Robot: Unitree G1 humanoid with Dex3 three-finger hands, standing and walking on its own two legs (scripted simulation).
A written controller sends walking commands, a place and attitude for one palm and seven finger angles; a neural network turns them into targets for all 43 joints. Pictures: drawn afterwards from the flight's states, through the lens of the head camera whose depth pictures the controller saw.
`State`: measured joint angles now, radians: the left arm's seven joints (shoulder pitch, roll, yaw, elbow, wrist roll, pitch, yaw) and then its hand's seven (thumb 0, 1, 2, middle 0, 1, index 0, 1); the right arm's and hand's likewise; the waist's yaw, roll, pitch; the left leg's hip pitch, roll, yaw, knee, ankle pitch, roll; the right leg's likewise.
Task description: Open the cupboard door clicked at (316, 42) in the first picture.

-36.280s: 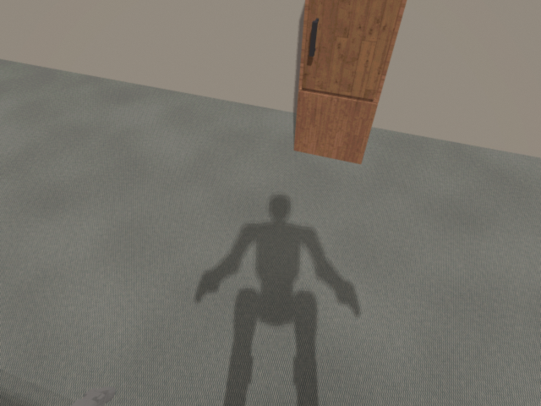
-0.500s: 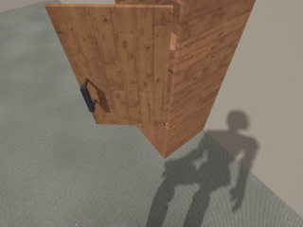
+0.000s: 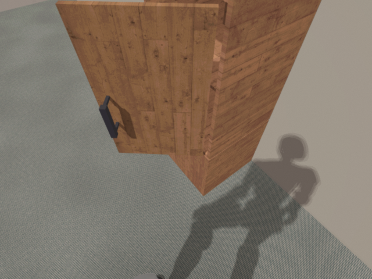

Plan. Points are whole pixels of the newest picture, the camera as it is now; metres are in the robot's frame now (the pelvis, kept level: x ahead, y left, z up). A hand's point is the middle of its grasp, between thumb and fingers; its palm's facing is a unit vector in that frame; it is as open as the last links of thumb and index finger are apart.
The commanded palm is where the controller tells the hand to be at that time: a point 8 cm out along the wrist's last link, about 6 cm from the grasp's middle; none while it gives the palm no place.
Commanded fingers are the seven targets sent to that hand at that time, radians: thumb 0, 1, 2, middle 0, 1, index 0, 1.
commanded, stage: come to a stop and stand still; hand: left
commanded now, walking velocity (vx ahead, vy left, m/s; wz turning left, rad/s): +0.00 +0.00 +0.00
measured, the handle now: (110, 117) +0.58 +0.30 -0.08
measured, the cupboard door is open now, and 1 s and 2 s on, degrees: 50 50 50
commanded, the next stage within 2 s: look again from close up in 0.50 s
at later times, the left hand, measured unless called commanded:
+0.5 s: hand out of the picture -0.01 +0.15 -0.17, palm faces +0.01 -0.98 -0.20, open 7.4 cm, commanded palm none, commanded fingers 0.00 0.90 0.90 -0.20 -0.30 -0.20 -0.30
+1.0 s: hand out of the picture +0.01 +0.15 -0.17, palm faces +0.00 -0.98 -0.18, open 7.4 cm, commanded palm none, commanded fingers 0.00 0.90 0.90 -0.20 -0.30 -0.20 -0.30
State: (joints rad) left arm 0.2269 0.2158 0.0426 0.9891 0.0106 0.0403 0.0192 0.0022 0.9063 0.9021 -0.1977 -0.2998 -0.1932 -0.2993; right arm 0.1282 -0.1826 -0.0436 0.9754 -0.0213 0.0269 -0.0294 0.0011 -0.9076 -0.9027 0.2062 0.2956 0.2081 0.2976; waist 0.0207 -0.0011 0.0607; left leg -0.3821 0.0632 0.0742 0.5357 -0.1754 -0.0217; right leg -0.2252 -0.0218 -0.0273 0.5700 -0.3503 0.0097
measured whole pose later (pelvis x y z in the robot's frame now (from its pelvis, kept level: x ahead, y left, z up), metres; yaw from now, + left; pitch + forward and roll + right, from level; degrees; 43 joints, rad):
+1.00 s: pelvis +0.02 -0.02 +0.01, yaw +0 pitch +1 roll +0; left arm 0.31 0.17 -0.02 1.09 0.01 -0.02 0.03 0.00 0.90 0.90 -0.20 -0.30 -0.19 -0.30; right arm 0.25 -0.16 0.02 1.12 -0.02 -0.02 -0.03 0.01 -0.92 -0.90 0.20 0.30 0.20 0.30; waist 0.00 -0.03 -0.01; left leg -0.23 -0.01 0.10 0.46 -0.24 0.04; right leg -0.12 0.02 -0.04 0.45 -0.34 -0.04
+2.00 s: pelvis +0.03 +0.09 +0.01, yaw -1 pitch +2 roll -1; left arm 0.24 0.19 0.03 1.02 0.03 0.05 0.01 0.00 0.91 0.90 -0.20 -0.30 -0.19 -0.30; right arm 0.30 -0.13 -0.01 1.04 -0.03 -0.02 -0.03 0.00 -0.93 -0.90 0.21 0.30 0.21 0.30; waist -0.04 -0.05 -0.01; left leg -0.27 -0.04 0.13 0.36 -0.12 0.11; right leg -0.36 -0.04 0.00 0.85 -0.42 0.02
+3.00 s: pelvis +0.03 +0.02 +0.01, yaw +1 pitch -1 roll +0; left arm 0.32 0.17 -0.02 1.09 0.01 -0.02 0.03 0.00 0.90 0.90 -0.20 -0.30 -0.20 -0.30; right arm 0.23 -0.16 0.00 1.13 -0.01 -0.01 -0.01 0.00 -0.92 -0.90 0.20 0.30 0.20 0.30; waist 0.00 -0.03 0.02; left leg -0.26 0.03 0.08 0.46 -0.18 0.01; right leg -0.12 -0.01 -0.05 0.44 -0.30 0.00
